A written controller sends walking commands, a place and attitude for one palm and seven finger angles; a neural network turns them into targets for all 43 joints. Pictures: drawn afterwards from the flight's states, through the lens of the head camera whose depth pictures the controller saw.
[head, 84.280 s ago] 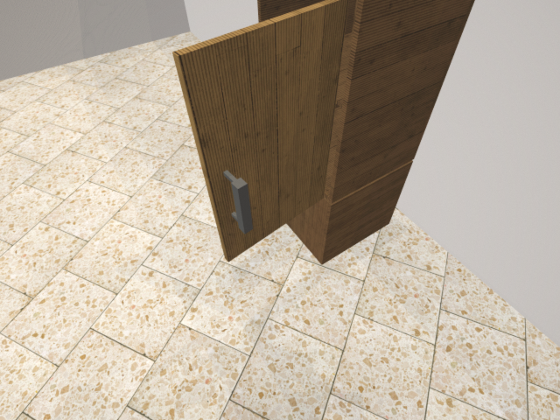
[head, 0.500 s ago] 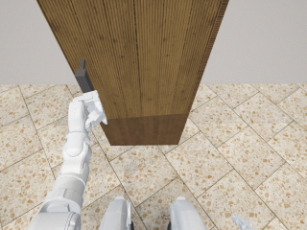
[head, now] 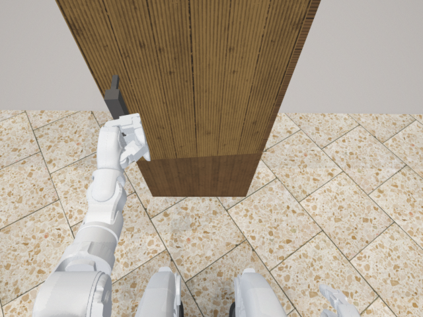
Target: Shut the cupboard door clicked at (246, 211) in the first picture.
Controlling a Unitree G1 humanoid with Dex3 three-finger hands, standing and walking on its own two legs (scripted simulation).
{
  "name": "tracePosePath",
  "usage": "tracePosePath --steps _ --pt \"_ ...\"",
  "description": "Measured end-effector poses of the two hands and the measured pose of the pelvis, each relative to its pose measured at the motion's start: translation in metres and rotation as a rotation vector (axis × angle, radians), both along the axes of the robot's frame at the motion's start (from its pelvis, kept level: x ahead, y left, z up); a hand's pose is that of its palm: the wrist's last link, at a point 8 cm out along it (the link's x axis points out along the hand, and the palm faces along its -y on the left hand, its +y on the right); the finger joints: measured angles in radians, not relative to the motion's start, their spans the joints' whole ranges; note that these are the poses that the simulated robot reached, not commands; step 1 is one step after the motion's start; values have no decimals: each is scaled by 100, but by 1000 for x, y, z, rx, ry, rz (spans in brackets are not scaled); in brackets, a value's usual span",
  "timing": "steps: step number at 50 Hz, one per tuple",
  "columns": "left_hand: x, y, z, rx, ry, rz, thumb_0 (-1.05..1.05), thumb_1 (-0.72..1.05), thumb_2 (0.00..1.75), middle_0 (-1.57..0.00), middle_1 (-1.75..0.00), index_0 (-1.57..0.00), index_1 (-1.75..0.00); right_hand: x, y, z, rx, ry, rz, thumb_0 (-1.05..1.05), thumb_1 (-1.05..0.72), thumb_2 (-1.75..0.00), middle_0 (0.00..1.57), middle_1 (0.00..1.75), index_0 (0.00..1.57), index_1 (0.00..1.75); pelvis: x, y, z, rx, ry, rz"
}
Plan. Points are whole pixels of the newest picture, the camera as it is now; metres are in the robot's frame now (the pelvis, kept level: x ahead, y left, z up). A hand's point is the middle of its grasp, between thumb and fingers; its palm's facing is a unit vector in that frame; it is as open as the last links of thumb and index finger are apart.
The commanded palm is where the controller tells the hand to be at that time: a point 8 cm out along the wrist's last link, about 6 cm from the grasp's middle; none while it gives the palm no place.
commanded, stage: push the door shut along its arc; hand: left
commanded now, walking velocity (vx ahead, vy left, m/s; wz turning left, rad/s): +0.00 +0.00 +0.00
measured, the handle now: (124, 113) +0.52 +0.18 +0.03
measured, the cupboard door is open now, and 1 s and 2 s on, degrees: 4 0 0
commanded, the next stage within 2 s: pull the fist back off the door in 0.48 s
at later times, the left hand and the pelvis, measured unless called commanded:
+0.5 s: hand (142, 128) +0.47 +0.13 +0.04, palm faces -0.14 -0.99 -0.06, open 3.1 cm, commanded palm +0.49 +0.17 +0.03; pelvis -0.02 +0.00 -0.02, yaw +0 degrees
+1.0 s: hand (149, 129) +0.47 +0.12 +0.04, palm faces +0.05 -1.00 -0.01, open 3.1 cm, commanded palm +0.44 +0.16 +0.03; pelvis -0.05 +0.02 -0.03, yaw -3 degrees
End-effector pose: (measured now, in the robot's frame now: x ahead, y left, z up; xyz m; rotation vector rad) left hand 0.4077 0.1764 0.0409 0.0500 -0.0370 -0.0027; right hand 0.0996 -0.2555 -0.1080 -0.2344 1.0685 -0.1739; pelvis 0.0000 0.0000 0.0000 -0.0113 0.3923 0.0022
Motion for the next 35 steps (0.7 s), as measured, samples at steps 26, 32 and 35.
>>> tracePosePath --steps 26,32,35 --pt "45 11 4 7 15 -144 1 90 90 -141 -150 -133 -150 -83 -8 -17 -53 197 -65 1 -91 -90 20 30 20 30 -19 5 -20 -30 41 16" --pt "45 9 3 -16 12 -119 1 90 90 -143 -150 -135 -150 -90 -7 -18 -89 158 -44 1 -91 -90 20 30 20 30 -35 9 -29 -44 45 23" --pt "43 3 1 -71 8 9 1 90 90 -144 -150 -136 -150 -92 -3 -19 -90 138 -24 1 -91 -90 20 30 20 30 -42 11 -31 -45 49 19"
